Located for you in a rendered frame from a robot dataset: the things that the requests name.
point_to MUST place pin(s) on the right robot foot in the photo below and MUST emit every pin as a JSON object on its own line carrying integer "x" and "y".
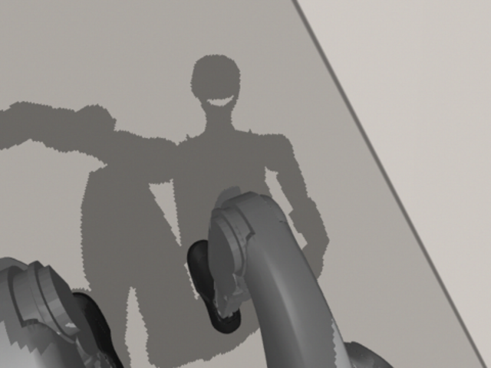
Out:
{"x": 197, "y": 260}

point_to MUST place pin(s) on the left robot foot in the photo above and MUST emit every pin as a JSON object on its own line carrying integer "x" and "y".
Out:
{"x": 99, "y": 327}

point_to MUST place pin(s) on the right robot hand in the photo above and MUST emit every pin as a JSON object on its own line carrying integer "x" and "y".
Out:
{"x": 362, "y": 357}

